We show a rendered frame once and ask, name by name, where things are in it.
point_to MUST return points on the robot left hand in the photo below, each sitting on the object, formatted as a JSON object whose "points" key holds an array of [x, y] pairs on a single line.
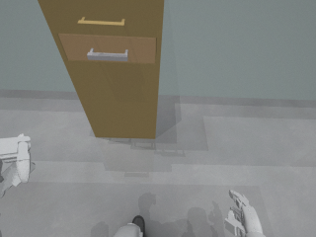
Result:
{"points": [[17, 150]]}

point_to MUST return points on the cabinet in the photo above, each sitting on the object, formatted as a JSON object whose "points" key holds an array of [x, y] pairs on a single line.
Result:
{"points": [[120, 99]]}

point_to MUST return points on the robot right hand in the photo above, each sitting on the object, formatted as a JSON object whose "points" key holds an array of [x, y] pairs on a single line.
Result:
{"points": [[240, 222]]}

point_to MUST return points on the handle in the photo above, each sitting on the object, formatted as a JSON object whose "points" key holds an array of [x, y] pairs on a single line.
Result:
{"points": [[107, 56], [101, 25]]}

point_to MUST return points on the drawer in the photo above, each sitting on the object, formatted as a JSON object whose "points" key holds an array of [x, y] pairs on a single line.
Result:
{"points": [[139, 49]]}

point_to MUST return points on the left robot shin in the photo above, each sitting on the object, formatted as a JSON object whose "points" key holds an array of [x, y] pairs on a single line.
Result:
{"points": [[132, 224]]}

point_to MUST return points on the robot left thigh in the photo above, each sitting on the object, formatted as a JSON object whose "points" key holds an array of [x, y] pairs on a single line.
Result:
{"points": [[128, 231]]}

